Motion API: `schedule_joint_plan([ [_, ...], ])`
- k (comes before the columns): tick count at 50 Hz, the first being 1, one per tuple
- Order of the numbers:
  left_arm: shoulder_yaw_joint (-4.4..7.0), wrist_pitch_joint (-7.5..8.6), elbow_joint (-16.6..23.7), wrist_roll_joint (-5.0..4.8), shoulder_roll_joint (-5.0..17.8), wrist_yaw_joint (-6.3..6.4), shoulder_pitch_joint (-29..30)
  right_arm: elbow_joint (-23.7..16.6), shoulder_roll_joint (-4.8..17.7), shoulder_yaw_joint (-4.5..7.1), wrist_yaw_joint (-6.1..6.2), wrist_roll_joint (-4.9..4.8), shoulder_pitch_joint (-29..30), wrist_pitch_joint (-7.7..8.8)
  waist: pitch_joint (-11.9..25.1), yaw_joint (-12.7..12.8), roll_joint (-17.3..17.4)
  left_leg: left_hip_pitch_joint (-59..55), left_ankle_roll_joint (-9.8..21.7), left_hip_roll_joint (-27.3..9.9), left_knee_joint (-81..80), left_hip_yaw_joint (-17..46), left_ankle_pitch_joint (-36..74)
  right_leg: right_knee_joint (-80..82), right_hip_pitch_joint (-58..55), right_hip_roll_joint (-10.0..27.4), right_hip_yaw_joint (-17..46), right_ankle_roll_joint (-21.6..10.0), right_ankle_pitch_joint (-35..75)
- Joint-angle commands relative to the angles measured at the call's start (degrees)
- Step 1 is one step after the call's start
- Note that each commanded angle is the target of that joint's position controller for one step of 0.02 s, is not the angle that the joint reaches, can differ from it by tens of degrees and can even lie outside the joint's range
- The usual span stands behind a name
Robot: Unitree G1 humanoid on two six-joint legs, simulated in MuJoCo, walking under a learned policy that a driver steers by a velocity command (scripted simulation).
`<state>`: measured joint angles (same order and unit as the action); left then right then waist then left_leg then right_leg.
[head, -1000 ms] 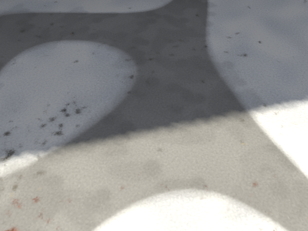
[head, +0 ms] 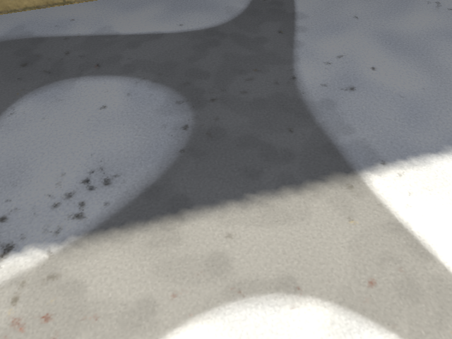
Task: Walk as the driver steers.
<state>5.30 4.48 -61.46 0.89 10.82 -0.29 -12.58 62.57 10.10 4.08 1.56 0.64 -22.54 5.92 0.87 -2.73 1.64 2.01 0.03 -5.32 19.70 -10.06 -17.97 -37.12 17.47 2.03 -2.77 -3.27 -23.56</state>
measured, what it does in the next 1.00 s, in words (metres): walks ahead: right foot, then left foot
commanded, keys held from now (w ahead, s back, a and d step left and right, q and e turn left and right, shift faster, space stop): w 1.00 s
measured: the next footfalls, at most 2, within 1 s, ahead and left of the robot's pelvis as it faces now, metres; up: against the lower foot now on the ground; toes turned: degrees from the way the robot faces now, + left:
right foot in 0.04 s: +0.05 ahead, -0.13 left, +0.00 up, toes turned -3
left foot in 0.48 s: +0.40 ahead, +0.13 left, +0.00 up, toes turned +4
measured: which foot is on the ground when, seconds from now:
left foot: down 0.00-0.04, up 0.06-0.46, down 0.48-1.00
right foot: up 0.00-0.02, down 0.04-0.48, up 0.50-1.00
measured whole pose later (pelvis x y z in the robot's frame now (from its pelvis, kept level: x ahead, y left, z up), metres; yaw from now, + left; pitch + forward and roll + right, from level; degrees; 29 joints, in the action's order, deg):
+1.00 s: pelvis +0.50 +0.01 -0.01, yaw +0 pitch +3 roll +2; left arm 3.0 4.9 -51.3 -1.4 12.9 -1.3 -0.5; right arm 60.0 13.6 3.7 0.6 -1.0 -20.7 4.4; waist 1.0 -4.0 -1.5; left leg -1.3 -0.2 0.7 15.4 -4.8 -19.5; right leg -30.8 32.7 4.4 -1.4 -2.6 -1.6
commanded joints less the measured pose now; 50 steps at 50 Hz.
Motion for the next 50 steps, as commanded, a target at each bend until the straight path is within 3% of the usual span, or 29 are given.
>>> schedule_joint_plan([
  [1, 1.61, 0.44, 1.7, -5.37, 6.6, 0.66, -3.1, -1.0, 10.9, 2.28, 0.38, -4.94, 1.6, -2.37, -3.8, 6.2, 5.5, 6.1, 7.7, -6.1, 7.7, 4.6, 22.3, 13.8, -7.8, -3.9, -5.3, -1.4, 12.2],
  [2, 2.8, 0.04, -0.8, -4.21, 9.5, 1.04, -13.7, -1.9, 8.6, 1.55, 0.19, -4.03, 4.3, -2.34, 1.2, 10.3, -0.4, 14.8, 4.9, -4.3, 22.1, 1.9, 24.2, 14.6, -19.2, 1.9, 3.8, -4.1, 13.6],
  [3, 3.72, -0.45, -2.3, -3.31, 15.3, 1.32, -21.7, -4.5, 1.7, -0.23, -0.32, -1.89, 6.0, -1.5, 3.6, 11.3, -18.5, 35.9, 0.4, 4.1, 42.2, -0.3, -3.3, 19.0, -32.2, 14.1, 26.2, -11.1, 17.2],
  [4, 2.28, 0.38, -2.7, -2.15, 11.9, 0.65, -22.7, -5.5, 1.2, -0.16, -0.84, -3.0, 7.8, 0.02, 4.8, 11.1, -16.4, 44.4, 0.9, 4.7, 55.3, 10.4, -14.4, 23.1, -31.9, 20.3, 39.7, -16.8, 13.6],
  [5, 0.78, 0.98, -1.5, -1.74, 8.3, 0.67, -18.0, -7.5, 3.0, 0.23, -1.72, -4.83, 12.0, 1.02, 0.4, 9.0, -12.6, 51.8, 2.8, 1.6, 61.2, 13.7, -11.9, 22.8, -30.7, 19.8, 34.7, -15.3, 10.3],
  [6, -0.12, 1.14, -0.3, -1.75, 5.9, 0.57, -13.5, -8.8, 4.5, 0.25, -2.23, -4.92, 15.1, 1.52, -2.1, 7.9, -10.1, 54.7, 4.0, -1.2, 61.5, 12.7, -6.7, 22.8, -27.7, 17.8, 27.3, -12.3, 10.0],
  [7, -0.89, 1.21, 0.9, -1.59, 4.9, 0.37, -9.6, -8.8, 5.2, 0.51, -2.09, -4.01, 16.0, 1.74, -3.7, 6.3, -6.3, 53.6, 4.2, -3.0, 58.2, 12.2, -1.3, 24.5, -22.9, 16.0, 22.3, -10.2, 11.8],
  [8, -1.48, 1.23, 1.5, -1.4, 4.1, 0.42, -7.3, -8.9, 5.5, 0.75, -2.03, -3.14, 15.3, 1.44, -4.6, 4.4, -5.6, 50.6, 3.9, -4.4, 55.0, 12.2, 1.8, 26.1, -18.4, 14.8, 19.0, -9.1, 14.3],
  [9, -1.95, 1.01, 1.5, -1.2, 3.3, 0.61, -6.9, -8.6, 5.0, 0.7, -2.2, -2.87, 14.1, 0.84, -4.9, 3.2, -5.3, 48.1, 3.4, -4.8, 53.0, 12.0, 3.0, 27.6, -15.3, 13.9, 16.4, -8.6, 15.3],
  [11, -1.97, 0.9, 1.6, -0.72, 5.0, 1.26, -7.6, -9.1, 3.9, 0.25, -2.31, -2.38, 14.7, -0.07, -6.4, 2.3, -4.3, 46.6, 1.8, -4.5, 47.6, 10.7, 6.2, 29.6, -10.9, 12.8, 12.3, -8.8, 18.5],
  [13, -1.78, 1.11, 2.5, -0.6, 6.9, 1.86, -6.8, -11.0, 3.6, -0.37, -2.29, -1.61, 19.4, -0.35, -7.6, 2.5, -3.7, 42.0, 1.2, -3.3, 35.4, 9.5, 12.7, 30.4, -5.9, 10.1, 7.4, -7.7, 21.0],
  [16, -1.02, 1.68, 2.3, -1.69, 9.6, 2.25, -9.6, -12.8, 4.0, -0.99, -2.67, -2.16, 25.9, -0.55, -7.5, 4.1, -5.7, 34.0, 1.6, -0.4, 21.7, 7.1, 19.0, 32.6, -5.6, 9.6, 4.8, -6.9, 20.0],
  [19, -0.46, 1.39, 1.0, -2.54, 9.5, 2.16, -12.2, -14.0, 5.8, -0.82, -3.31, -2.49, 29.0, -0.56, -8.7, 4.3, -5.7, 35.1, 3.6, 0.1, 14.6, 8.1, 18.2, 30.5, -14.7, 12.4, 4.4, -6.1, 22.6],
  [21, -0.01, 0.71, 0.8, -2.27, 10.3, 2.04, -11.9, -13.8, 7.7, 0.06, -3.68, -2.33, 26.6, -0.28, -6.1, 2.2, -6.9, 30.5, 5.6, 2.1, 12.6, 6.9, 14.8, 24.7, -19.7, 13.5, 3.6, -4.9, 36.0],
  [22, 0.21, 0.23, 0.8, -2.06, 10.9, 1.96, -11.1, -12.8, 9.3, 0.97, -3.7, -2.32, 22.0, -0.23, -2.8, -0.4, -8.0, 24.0, 6.7, 4.0, 12.7, 5.6, 13.0, 18.3, -20.6, 12.9, 2.3, -4.1, 46.4],
  [23, -0.1, -0.35, 1.1, -1.75, 10.1, 1.89, -10.3, -9.7, 11.7, 2.43, -3.56, -2.45, 12.0, -0.38, 2.7, -5.1, -7.7, 11.7, 8.1, 6.6, 12.7, 3.8, 11.8, 6.5, -18.1, 10.1, 0.0, -2.7, 52.6],
  [24, -0.97, -0.56, 2.3, -1.03, 8.1, 1.66, -10.2, -7.0, 15.7, 3.79, -3.2, -1.97, 1.3, -0.59, 9.9, -8.5, -3.2, -6.2, 11.0, -1.4, 14.2, 13.6, 9.6, -11.9, -5.2, 7.1, -1.8, -0.6, 41.1],
  [25, -3.2, 0.68, 3.4, -1.08, -0.8, 0.98, -16.8, -5.4, 20.2, 4.45, -3.27, -1.02, -3.7, -0.76, 18.5, -3.6, 14.2, -22.9, 20.1, -15.7, 3.6, 44.2, -6.3, -34.9, 15.9, -4.6, 0.2, 3.1, 2.8],
  [26, -2.58, 2.58, 3.2, -2.4, 2.4, 0.52, -13.5, -5.7, 16.0, 2.98, -3.34, -1.07, -2.9, -0.69, 20.5, -4.7, 13.7, -23.3, 19.5, -16.5, -5.3, 55.8, -11.1, -44.9, 22.6, -4.8, 9.5, 1.9, -6.6],
  [27, -1.66, 3.51, 5.2, -3.96, 6.0, 0.32, -7.8, -6.5, 12.9, 2.14, -3.15, -1.34, 2.6, -0.29, 12.7, -3.8, 10.3, -17.3, 16.4, -15.3, -4.7, 47.0, -9.1, -48.0, 28.5, -1.3, 8.8, 0.6, -3.3],
  [28, -1.53, 3.81, 6.7, -3.84, 7.5, 0.8, -3.5, -8.1, 10.6, 1.31, -3.11, -1.15, 8.0, 0.06, 8.5, -2.4, 3.7, -7.8, 14.6, -13.8, -5.0, 38.5, -3.5, -46.0, 27.0, 2.3, 7.4, -0.3, 2.4],
  [29, -0.86, 3.38, 7.2, -2.9, 8.1, 1.52, -1.7, -8.4, 9.0, 0.73, -3.34, -0.22, 12.0, 0.51, 5.4, -0.1, 0.5, 1.7, 13.5, -12.0, -6.2, 32.7, 1.4, -42.0, 23.7, 4.9, 6.8, -0.8, 6.6],
  [31, -0.52, 1.28, 6.7, -2.23, 6.4, 2.01, -5.0, -7.6, 6.7, -0.12, -3.64, 0.52, 13.9, 0.93, 3.5, 3.6, 2.2, 11.1, 12.9, -9.1, -9.1, 26.0, 4.2, -37.0, 17.1, 7.4, 7.5, -1.6, 8.9],
  [33, -0.75, 0.16, 7.3, -2.1, 5.1, 2.12, -4.6, -6.6, 7.9, -0.09, -3.08, 0.11, 12.0, 0.91, 0.9, 4.4, 2.7, 14.3, 13.7, -8.2, -12.1, 22.5, 4.8, -32.2, 17.7, 8.1, 6.9, -1.0, 9.9],
  [37, -0.56, -0.04, 10.3, -0.94, 6.3, 1.91, 4.0, -5.8, 10.7, 0.35, -1.33, -0.24, 7.4, 0.6, -1.4, 2.9, 0.5, 11.2, 14.0, -8.5, -14.1, 19.2, 9.2, -19.0, 25.2, 8.4, 6.3, 1.9, 20.7],
  [42, -1.15, 0.37, 12.3, -1.73, 5.4, 0.78, 12.9, -5.3, 11.3, 0.44, -0.73, -1.3, 2.8, 0.14, -3.2, 0.1, 1.1, 6.9, 11.7, -6.6, -14.1, 13.6, 12.1, -2.6, 22.8, 5.2, 3.1, 2.9, 29.2],
  [46, -1.68, 0.83, 13.8, -2.31, 5.4, -0.54, 18.2, -3.9, 11.9, 0.92, -0.83, -1.59, -0.4, -0.77, -5.0, -1.7, 1.8, 0.6, 11.3, -8.5, -10.8, 12.7, 12.8, 4.1, 22.1, 3.7, 2.1, 2.2, 25.9],
  [48, -1.62, 1.23, 14.4, -2.47, 6.3, -1.18, 18.5, -3.6, 12.4, 1.36, -0.8, -1.7, -0.4, -1.26, -5.3, -1.2, 2.7, -2.2, 10.7, -10.1, -8.3, 13.2, 14.4, 6.3, 20.6, 3.2, 1.9, 0.7, 21.7],
  [50, -0.72, 1.65, 13.5, -2.38, 8.4, -1.39, 13.4, -4.0, 13.2, 1.72, -0.72, -1.84, 1.5, -1.76, -2.8, 2.3, 4.1, -3.1, 9.3, -10.2, -2.5, 12.7, 25.9, 8.5, 12.5, 0.8, 0.1, -1.2, 18.1],
])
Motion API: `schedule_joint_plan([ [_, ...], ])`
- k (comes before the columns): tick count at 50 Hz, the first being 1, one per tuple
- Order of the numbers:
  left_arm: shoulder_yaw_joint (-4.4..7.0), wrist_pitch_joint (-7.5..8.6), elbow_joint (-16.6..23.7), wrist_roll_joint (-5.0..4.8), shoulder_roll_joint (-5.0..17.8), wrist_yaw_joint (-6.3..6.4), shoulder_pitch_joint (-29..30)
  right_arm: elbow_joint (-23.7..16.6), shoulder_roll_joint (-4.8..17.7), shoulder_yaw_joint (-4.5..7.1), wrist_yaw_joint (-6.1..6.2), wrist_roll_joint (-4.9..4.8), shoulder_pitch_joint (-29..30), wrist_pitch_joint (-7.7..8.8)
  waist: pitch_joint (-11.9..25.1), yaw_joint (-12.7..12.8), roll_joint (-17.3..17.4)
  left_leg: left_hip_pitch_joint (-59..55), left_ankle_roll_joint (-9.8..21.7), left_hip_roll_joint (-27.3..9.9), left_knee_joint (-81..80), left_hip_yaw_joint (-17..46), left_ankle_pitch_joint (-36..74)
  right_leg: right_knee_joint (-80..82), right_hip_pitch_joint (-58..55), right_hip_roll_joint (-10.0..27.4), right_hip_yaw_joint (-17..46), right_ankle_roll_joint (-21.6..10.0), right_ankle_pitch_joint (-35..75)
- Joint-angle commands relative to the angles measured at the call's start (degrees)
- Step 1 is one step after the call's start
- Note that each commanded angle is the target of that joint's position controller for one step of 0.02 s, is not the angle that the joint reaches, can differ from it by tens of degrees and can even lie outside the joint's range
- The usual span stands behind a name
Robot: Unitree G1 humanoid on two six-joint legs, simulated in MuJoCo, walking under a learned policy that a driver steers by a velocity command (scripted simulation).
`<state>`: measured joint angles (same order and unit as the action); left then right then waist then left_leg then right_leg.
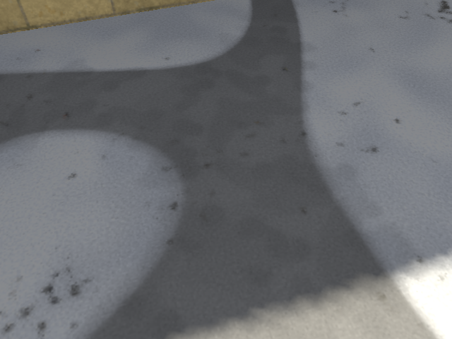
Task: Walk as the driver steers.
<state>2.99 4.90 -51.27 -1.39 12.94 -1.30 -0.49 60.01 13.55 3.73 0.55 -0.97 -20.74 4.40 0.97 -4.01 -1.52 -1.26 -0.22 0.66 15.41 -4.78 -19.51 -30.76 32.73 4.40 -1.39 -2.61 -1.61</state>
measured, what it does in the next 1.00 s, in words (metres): walks ahead, turning left: right foot, then left foot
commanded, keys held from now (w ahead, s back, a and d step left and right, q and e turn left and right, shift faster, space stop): w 0.06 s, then w+q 0.42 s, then no key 0.52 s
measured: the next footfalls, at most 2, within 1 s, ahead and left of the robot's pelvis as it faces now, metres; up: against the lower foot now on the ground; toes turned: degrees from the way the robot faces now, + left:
right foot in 0.04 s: +0.19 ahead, -0.13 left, +0.00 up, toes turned -3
left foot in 0.60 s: +0.48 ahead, +0.14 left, +0.00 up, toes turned +16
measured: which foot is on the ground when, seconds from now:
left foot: down 0.00-0.06, up 0.08-0.58, down 0.60-1.00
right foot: up 0.00-0.02, down 0.04-0.60, up 0.62-0.98, down 1.00-1.00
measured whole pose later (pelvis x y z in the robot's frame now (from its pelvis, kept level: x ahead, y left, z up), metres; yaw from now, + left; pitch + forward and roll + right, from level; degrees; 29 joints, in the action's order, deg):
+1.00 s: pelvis +0.45 +0.04 +0.00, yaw +16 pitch +2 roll +2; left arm 3.3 0.9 -54.1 0.5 13.8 2.2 -8.1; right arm 51.5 11.9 2.3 0.4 0.9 -7.8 1.6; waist 0.3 0.7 -2.5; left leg 15.9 3.7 4.9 25.6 -2.4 -11.6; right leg -31.3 21.5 5.1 1.9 1.8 -8.3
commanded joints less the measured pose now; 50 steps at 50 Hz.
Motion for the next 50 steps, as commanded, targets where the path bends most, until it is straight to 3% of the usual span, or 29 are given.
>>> schedule_joint_plan([
  [1, 2.84, 1.38, 0.8, 0.19, 8.3, -0.23, -6.4, -1.7, 9.0, 1.8, 0.32, -0.38, 0.9, -0.5, 1.4, 7.5, 6.7, 1.3, 8.2, -13.6, 10.7, 5.0, 37.2, 3.4, -12.9, -3.7, -3.0, -3.2, -3.9],
  [2, 4.47, 1.5, -2.5, 0.67, 12.3, 0.17, -17.9, -2.8, 6.9, 0.96, 0.34, 0.03, 1.4, -0.53, 9.3, 11.6, 3.5, 10.0, 6.0, -10.4, 26.0, 2.2, 34.6, 1.3, -30.0, 0.8, 2.5, -6.1, -3.1],
  [3, 5.78, 1.02, -3.8, 1.45, 18.1, 0.57, -24.8, -4.3, 1.5, -0.54, -0.09, 0.88, -2.8, 0.5, 16.1, 10.0, -10.0, 33.0, 1.9, -1.1, 48.9, -0.1, 11.0, 5.0, -50.8, 15.0, 27.5, -13.9, -9.4],
  [4, 4.52, 1.03, -3.7, 1.3, 15.0, 0.35, -25.9, -3.8, 1.7, -0.8, -0.47, -0.11, -3.0, 2.17, 21.1, 10.4, -14.1, 42.9, 2.1, 2.3, 59.9, 9.3, -12.8, 13.7, -55.2, 19.7, 44.3, -17.1, -15.4],
  [5, 3.37, 1.26, -3.0, 0.99, 11.0, 0.42, -21.6, -4.6, 6.3, 0.54, -0.69, -1.93, 1.4, 2.99, 14.2, 10.2, -9.6, 48.7, 3.4, -1.2, 64.6, 12.3, -10.0, 13.5, -50.1, 17.9, 35.9, -13.8, -16.7],
  [6, 2.56, 1.35, -1.6, 0.93, 8.4, 0.47, -16.7, -5.7, 7.2, 0.69, -0.53, -2.16, 5.0, 3.09, 9.1, 8.8, -5.9, 48.6, 4.3, -4.6, 63.3, 10.6, -4.3, 14.1, -41.8, 15.9, 26.3, -11.2, -13.6],
  [7, 1.87, 1.56, -1.2, 1.42, 6.3, 0.26, -12.5, -5.9, 6.7, 1.02, 0.0, -1.61, 6.8, 2.57, 5.4, 7.0, -2.2, 45.7, 4.4, -7.0, 59.5, 10.2, 0.8, 16.4, -33.3, 13.7, 20.4, -9.6, -11.2],
  [9, 1.07, 2.01, -1.8, 2.35, 3.6, 0.06, -9.9, -5.4, 5.1, 1.56, 0.32, -1.21, 4.9, 0.49, 2.1, 3.7, -4.5, 39.9, 4.5, -9.1, 54.6, 11.2, 5.8, 19.9, -24.6, 10.7, 12.3, -7.6, -7.0],
  [12, 1.62, 2.38, -3.4, 2.62, 5.7, 0.87, -12.5, -6.0, 3.3, 1.57, 0.22, -1.06, 5.3, -0.98, -0.2, 2.9, -2.7, 41.7, 3.8, -8.8, 50.9, 11.9, 10.7, 22.3, -22.6, 10.0, 5.3, -7.8, 0.9],
  [15, 1.78, 2.25, -3.9, 2.74, 6.6, 1.97, -13.9, -7.9, 3.2, 1.75, -0.18, -0.43, 9.4, -1.03, -1.7, 3.5, -1.4, 45.6, 2.8, -7.8, 42.5, 12.6, 18.5, 23.0, -24.7, 9.8, 0.4, -7.2, 5.6],
  [19, 1.77, 1.98, -3.9, 2.23, 7.4, 2.95, -15.6, -10.8, 2.0, 1.07, -1.5, -0.11, 16.4, -0.92, -4.0, 5.6, -1.1, 43.4, 2.8, -6.9, 30.0, 7.4, 26.3, 24.5, -26.4, 8.9, -5.7, -5.5, 5.7],
  [23, 2.33, 0.6, -5.1, 1.55, 8.4, 3.35, -20.3, -14.4, 0.8, 0.24, -2.89, -0.11, 22.8, -1.07, -6.7, 7.9, 0.0, 47.3, 4.0, -6.3, 23.7, 4.4, 22.5, 21.4, -36.3, 11.8, -8.3, -5.2, 10.8],
  [25, 2.61, -0.44, -4.9, 1.25, 9.1, 3.49, -19.8, -16.1, 0.9, 0.21, -3.67, -0.05, 24.0, -1.05, -7.4, 7.1, -0.6, 45.3, 5.2, -4.7, 21.3, 1.9, 17.2, 17.1, -38.3, 12.6, -9.9, -4.7, 21.7],
  [27, 3.0, -1.37, -4.3, 0.8, 10.8, 3.99, -18.5, -16.5, 2.9, 1.1, -4.14, 0.52, 20.1, -0.88, -3.6, 4.1, -3.8, 35.3, 6.7, 0.0, 20.7, -2.1, 11.7, 8.0, -38.3, 12.2, -10.6, -3.6, 45.2],
  [28, 3.09, -1.7, -4.0, 0.71, 11.6, 4.11, -17.7, -15.0, 5.2, 2.21, -4.26, 0.39, 13.3, -0.64, 0.3, 0.5, -4.8, 26.8, 7.9, 2.1, 18.4, -2.3, 12.7, -0.1, -37.7, 11.2, -10.5, -2.6, 49.8],
  [29, 3.01, -1.63, -3.6, 0.36, 12.0, 3.95, -16.5, -13.1, 8.5, 3.74, -3.68, 0.4, 5.7, -0.45, 4.5, -3.8, -3.8, 14.0, 9.8, 3.0, 11.4, -0.8, 23.0, -11.4, -33.2, 8.5, -11.5, -0.2, 44.5],
  [30, 2.23, -0.74, -1.7, 1.93, 9.8, 3.61, -16.8, -11.6, 14.1, 4.97, -2.05, 1.45, -0.3, -0.77, 12.0, -4.4, 4.8, -5.4, 13.4, -7.7, 15.9, 12.6, 47.7, -30.4, -17.5, 4.2, -11.5, 2.9, 14.8],
  [31, 0.02, 0.92, -1.5, 2.35, 3.0, 2.27, -24.7, -13.5, 16.5, 4.06, -1.48, 2.6, 3.3, -0.68, 22.7, 2.7, 15.9, -23.1, 27.1, -25.5, 15.9, 39.0, 76.3, -52.2, 0.5, -6.4, -3.5, 6.2, -37.8],
  [32, 1.0, 2.12, -3.3, 0.22, 7.3, 1.16, -24.2, -12.8, 12.5, 2.87, -1.67, 2.4, -1.8, -1.41, 30.6, -1.2, 7.5, -22.4, 28.0, -24.7, 13.6, 36.6, 74.1, -54.0, -0.5, -4.6, 8.7, 5.7, -37.5],
  [33, 1.21, 2.08, -1.4, -2.11, 7.5, 1.0, -18.5, -12.8, 10.3, 2.56, -1.54, 1.76, 2.1, -1.63, 21.9, -0.6, 8.0, -16.4, 25.2, -21.8, 11.9, 29.0, 62.0, -52.4, 5.3, -1.9, 6.7, 5.0, -34.7],
  [34, 1.2, 1.55, -0.8, -1.25, 7.3, 1.75, -14.0, -13.7, 7.9, 1.97, -1.52, 0.48, 7.8, -1.37, 12.1, 0.9, 2.4, -4.9, 20.7, -18.1, 8.9, 22.5, 52.6, -46.2, 6.4, 0.9, 4.6, 4.8, -30.2],
  [35, 1.85, 0.46, -1.1, 0.11, 8.1, 2.7, -12.1, -14.4, 5.3, 1.07, -1.2, 0.37, 11.5, -1.19, 8.1, 2.5, 1.0, 4.1, 18.4, -15.8, 6.3, 19.2, 47.4, -42.0, 3.3, 2.4, 4.3, 4.8, -27.5],
  [36, 2.08, -0.89, -1.3, 0.55, 7.8, 3.24, -13.4, -14.6, 5.0, 0.84, -1.22, 1.01, 13.8, -1.14, 5.9, 4.7, 1.5, 12.1, 17.5, -14.3, 4.1, 16.3, 46.2, -39.2, -2.1, 2.8, 4.1, 4.9, -25.7],
  [38, 1.83, -2.41, -1.6, 1.15, 5.3, 4.02, -16.3, -14.2, 6.0, 1.05, -1.38, 2.35, 14.9, -0.63, 5.7, 6.9, 3.2, 19.0, 17.3, -12.8, 2.4, 12.6, 48.9, -33.0, -8.2, 2.3, 3.4, 5.3, -22.5],
  [40, 1.61, -2.64, -1.6, 1.35, 4.5, 4.41, -16.3, -13.7, 6.6, 1.14, -0.94, 2.73, 15.0, -0.54, 6.6, 7.5, 4.9, 19.2, 16.7, -11.8, 2.4, 10.0, 51.2, -25.1, -9.3, 1.8, 3.1, 5.6, -18.6],
  [43, 1.36, -3.2, -1.3, 1.3, 5.1, 4.23, -13.4, -13.1, 6.8, 0.93, -0.17, 2.47, 15.0, -1.39, 8.1, 6.5, 6.7, 17.9, 15.0, -11.0, 1.7, 8.8, 43.6, -16.1, -11.9, 1.3, 2.8, 5.7, -11.2],
  [47, 1.57, -4.01, -0.9, 1.31, 6.1, 3.86, -9.7, -11.7, 5.4, 0.06, 0.08, 2.15, 14.5, -2.24, 5.5, 5.6, 7.5, 17.8, 12.9, -10.9, 1.7, 10.8, 25.1, -6.5, -15.2, 0.3, 2.7, 5.0, -9.6],
  [49, 1.45, -3.69, -1.4, 2.31, 5.9, 3.53, -10.2, -10.7, 4.0, -0.61, 0.07, 1.28, 13.7, -2.43, 4.0, 6.8, 6.1, 18.8, 9.2, -8.3, 4.4, 10.6, 15.0, 4.7, -20.8, -0.3, 2.1, 3.5, -2.4],
  [50, 1.68, -3.45, -1.4, 2.93, 7.7, 3.49, -10.4, -10.1, 3.0, -0.99, 0.07, 1.64, 11.5, -2.3, 3.8, 5.7, 3.5, 19.7, 6.5, -6.1, 6.6, 10.3, 9.2, 6.2, -23.7, 2.7, 5.5, 2.4, 4.8],
])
